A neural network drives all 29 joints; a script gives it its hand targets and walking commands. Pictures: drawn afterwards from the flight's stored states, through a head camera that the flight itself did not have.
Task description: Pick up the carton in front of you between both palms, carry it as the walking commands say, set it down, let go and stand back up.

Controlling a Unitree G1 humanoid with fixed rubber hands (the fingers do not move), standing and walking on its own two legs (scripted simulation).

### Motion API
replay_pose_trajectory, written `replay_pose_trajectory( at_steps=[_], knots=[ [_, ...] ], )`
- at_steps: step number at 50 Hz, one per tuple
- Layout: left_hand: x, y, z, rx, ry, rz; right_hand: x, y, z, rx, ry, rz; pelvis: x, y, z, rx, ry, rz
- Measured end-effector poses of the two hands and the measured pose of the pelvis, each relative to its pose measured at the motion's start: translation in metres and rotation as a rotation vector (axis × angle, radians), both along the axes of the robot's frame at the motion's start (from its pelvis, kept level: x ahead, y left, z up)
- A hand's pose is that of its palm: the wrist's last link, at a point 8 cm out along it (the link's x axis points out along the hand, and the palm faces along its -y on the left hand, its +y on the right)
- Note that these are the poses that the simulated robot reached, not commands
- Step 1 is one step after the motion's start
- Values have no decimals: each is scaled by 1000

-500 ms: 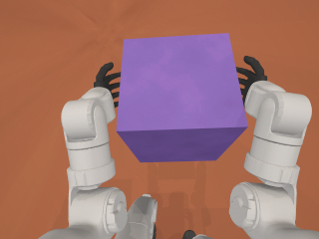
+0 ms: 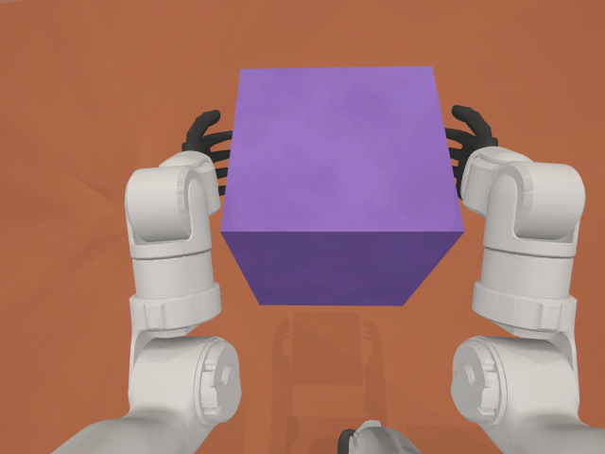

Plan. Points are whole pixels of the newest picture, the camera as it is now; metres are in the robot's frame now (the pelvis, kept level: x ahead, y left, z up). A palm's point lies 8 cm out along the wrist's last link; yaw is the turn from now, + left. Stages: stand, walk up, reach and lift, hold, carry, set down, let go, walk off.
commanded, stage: carry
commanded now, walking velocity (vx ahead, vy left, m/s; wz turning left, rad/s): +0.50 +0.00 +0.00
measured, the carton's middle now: (332, 203) +0.41 -0.04 +0.10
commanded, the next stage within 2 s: none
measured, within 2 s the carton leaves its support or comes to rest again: neither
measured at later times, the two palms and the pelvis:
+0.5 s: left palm (195, 20) +0.70 +0.14 +0.21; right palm (392, 15) +0.69 -0.16 +0.20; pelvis +0.31 +0.01 +0.06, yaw +0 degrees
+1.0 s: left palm out of the picture +0.97 +0.15 +0.27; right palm out of the picture +1.02 -0.15 +0.28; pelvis +0.61 -0.04 +0.12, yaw +1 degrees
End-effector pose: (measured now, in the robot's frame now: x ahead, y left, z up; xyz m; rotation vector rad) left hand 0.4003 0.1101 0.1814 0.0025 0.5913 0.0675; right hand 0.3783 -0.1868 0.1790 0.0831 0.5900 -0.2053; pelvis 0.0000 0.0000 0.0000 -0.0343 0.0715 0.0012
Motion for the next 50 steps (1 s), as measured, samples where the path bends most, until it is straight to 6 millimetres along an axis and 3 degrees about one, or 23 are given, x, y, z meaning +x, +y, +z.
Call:
replay_pose_trajectory(
  at_steps=[4,9,15,20,27,32,37,41,46,50],
  knots=[
    [31,22,2,19,81,83,65,21,9,-14,81,105,47,-16,17,25,0,-1],
    [67,50,8,0,146,182,131,51,18,-12,144,194,103,-26,38,62,8,10],
    [142,64,30,-10,92,216,209,66,34,13,91,201,177,-23,44,72,21,14],
    [226,62,29,-13,96,159,273,61,32,-16,94,157,254,-8,38,91,7,2],
    [329,18,32,5,171,2,320,18,27,-29,172,11,329,9,68,48,1,-3],
    [395,-6,52,-27,122,-34,371,-5,50,-19,120,-53,383,7,82,25,12,-15],
    [461,-16,74,-27,63,-17,447,-16,75,-16,61,-41,454,-8,82,14,20,-20],
    [503,-8,79,17,75,39,515,-10,81,-18,76,40,510,-26,84,0,4,-8],
    [534,20,75,24,169,133,585,19,85,-32,168,149,566,-38,106,39,10,-5],
    [570,38,86,15,153,191,637,39,96,-18,149,191,610,-40,116,55,13,5]
  ],
)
